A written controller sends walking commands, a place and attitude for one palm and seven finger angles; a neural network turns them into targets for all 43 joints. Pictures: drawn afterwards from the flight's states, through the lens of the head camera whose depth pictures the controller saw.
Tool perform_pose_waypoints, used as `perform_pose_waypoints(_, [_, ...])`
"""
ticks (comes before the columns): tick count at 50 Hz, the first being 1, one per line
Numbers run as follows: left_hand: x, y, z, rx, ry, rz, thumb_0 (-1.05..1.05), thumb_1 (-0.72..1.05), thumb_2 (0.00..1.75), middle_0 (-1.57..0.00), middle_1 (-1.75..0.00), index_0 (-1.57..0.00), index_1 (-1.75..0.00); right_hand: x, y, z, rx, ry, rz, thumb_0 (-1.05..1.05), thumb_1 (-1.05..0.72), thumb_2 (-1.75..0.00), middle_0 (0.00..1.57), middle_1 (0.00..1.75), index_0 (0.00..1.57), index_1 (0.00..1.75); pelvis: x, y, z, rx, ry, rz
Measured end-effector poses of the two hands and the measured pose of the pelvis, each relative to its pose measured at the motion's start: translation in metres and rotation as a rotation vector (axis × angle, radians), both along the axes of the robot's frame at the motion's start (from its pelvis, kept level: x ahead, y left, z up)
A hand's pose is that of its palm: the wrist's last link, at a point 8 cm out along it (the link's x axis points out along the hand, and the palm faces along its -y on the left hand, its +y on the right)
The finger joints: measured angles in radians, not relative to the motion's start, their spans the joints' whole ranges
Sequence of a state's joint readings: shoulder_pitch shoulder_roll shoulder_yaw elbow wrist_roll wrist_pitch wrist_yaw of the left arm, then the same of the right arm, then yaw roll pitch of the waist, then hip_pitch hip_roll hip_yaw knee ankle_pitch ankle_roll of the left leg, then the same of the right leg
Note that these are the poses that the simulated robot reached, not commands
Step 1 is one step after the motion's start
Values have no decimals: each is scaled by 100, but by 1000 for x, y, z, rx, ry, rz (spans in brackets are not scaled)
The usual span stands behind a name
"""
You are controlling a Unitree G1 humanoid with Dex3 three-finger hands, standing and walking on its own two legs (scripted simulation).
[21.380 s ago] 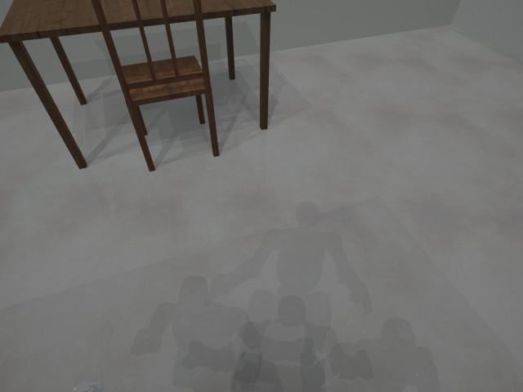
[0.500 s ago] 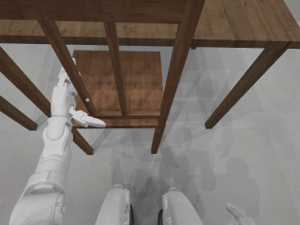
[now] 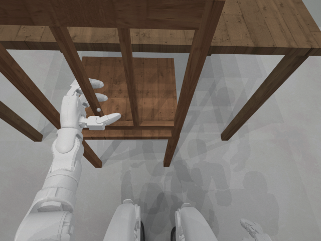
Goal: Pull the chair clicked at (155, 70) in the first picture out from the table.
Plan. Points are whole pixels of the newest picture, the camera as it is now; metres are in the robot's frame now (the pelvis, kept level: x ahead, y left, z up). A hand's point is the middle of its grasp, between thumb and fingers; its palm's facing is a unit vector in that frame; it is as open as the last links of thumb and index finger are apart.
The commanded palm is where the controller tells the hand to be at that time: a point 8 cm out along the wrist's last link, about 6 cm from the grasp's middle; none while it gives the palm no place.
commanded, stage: hook a spindle and tug to test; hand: left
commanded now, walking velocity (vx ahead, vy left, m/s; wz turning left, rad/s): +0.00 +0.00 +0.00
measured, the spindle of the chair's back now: (87, 90) +0.46 +0.17 +0.06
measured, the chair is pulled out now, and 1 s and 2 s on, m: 0.00 0.03 0.13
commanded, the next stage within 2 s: step backward, pulling the chair out in 0.86 s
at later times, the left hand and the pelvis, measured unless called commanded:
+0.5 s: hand (99, 113) +0.42 +0.15 +0.03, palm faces +0.01 -1.00 -0.03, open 5.4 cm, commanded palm +0.38 +0.19 +0.02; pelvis +0.02 +0.00 +0.01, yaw -1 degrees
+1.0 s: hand (99, 119) +0.40 +0.14 +0.03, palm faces -0.01 -1.00 -0.05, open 5.5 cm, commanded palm +0.37 +0.19 +0.03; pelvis +0.02 -0.01 +0.01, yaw +0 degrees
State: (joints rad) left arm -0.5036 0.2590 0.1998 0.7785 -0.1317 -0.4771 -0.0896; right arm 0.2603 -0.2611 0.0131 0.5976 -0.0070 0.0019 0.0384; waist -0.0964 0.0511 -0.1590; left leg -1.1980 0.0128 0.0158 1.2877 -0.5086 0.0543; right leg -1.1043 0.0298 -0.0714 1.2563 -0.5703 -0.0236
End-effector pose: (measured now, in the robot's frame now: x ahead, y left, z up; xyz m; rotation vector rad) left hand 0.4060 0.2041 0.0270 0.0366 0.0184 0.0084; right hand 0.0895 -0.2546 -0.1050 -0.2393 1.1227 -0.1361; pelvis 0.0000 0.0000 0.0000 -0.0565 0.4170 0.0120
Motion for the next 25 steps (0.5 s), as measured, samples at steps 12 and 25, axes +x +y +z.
perform_pose_waypoints(12, [1, -1, 0, -7, 6, 6, 0, 63, 78, -41, -134, -40, -140, -1, 0, 3, 4, 17, -16, 0, -91, -90, 20, 30, 20, 30, 6, 1, 3, 1, 3, -7])
perform_pose_waypoints(25, [-9, -4, 1, -10, 17, -2, 1, 78, 81, -37, -134, -36, -142, 18, 2, 11, 22, -13, -15, 0, -91, -90, 20, 30, 20, 30, 19, 1, 10, 8, 1, -16])
